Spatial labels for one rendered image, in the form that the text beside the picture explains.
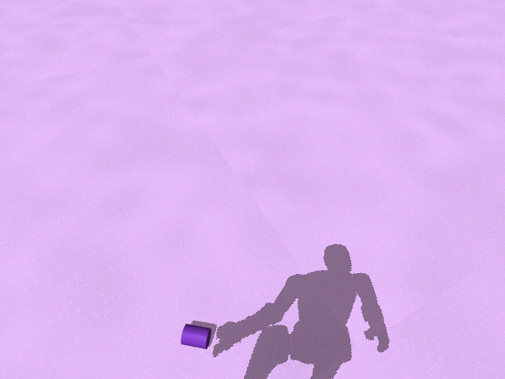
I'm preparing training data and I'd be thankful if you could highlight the can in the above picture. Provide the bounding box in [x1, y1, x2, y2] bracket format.
[181, 324, 211, 349]

